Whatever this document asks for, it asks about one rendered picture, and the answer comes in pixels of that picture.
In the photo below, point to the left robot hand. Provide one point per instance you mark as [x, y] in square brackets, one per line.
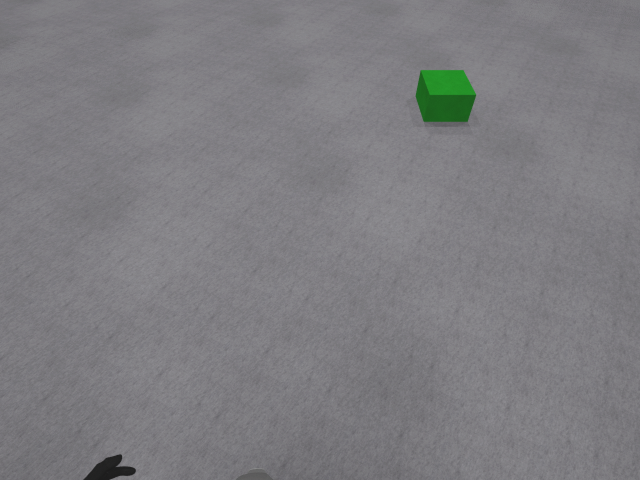
[107, 469]

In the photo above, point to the carton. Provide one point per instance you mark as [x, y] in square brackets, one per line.
[444, 96]

